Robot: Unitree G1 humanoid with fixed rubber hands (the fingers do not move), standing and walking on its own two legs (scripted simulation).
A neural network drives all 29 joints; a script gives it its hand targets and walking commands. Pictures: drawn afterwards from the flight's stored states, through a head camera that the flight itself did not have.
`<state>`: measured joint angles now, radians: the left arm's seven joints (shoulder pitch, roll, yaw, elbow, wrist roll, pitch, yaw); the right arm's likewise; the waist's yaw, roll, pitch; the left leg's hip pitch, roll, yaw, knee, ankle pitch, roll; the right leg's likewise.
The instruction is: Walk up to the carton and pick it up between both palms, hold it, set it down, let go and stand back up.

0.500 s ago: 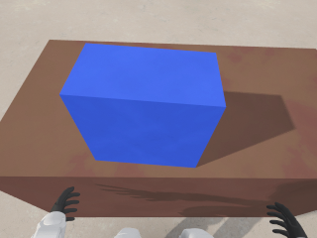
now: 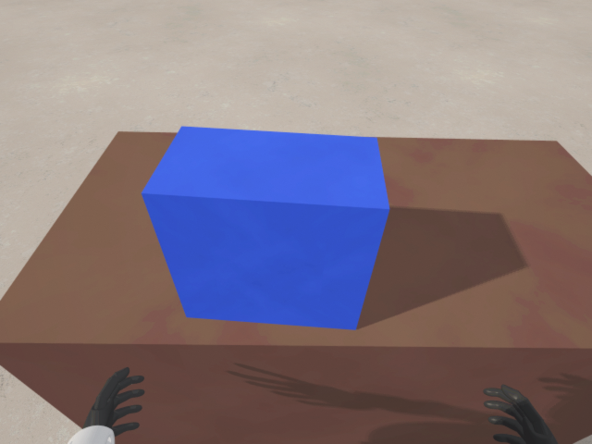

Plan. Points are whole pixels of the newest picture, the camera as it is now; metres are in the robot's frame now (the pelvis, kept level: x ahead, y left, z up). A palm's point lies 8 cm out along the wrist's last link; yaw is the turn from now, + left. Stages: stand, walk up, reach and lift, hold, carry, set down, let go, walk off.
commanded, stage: reach and lift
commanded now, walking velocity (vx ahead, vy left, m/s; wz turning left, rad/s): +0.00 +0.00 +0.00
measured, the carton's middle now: (274, 234) +0.42 +0.07 +0.05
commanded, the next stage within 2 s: none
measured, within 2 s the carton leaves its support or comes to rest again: neither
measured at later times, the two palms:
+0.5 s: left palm (116, 381) +0.20 +0.27 -0.01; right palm (527, 398) +0.18 -0.26 +0.02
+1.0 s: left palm (123, 346) +0.23 +0.25 +0.03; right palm (504, 356) +0.22 -0.24 +0.05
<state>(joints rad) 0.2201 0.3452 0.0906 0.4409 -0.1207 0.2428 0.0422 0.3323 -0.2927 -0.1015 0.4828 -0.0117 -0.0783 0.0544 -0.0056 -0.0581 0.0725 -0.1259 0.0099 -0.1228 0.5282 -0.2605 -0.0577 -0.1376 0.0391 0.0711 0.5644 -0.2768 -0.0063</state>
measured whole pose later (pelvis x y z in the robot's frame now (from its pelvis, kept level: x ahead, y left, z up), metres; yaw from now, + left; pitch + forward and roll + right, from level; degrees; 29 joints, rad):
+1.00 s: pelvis +0.02 +0.00 +0.00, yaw +0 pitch -6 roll +1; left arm 0.22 0.35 0.05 0.15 -0.35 0.03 0.03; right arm 0.33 -0.28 -0.04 -0.01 0.21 0.04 -0.01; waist 0.00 -0.04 0.06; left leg -0.12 0.01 -0.12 0.47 -0.26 -0.06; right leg -0.14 0.03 0.07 0.53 -0.29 -0.01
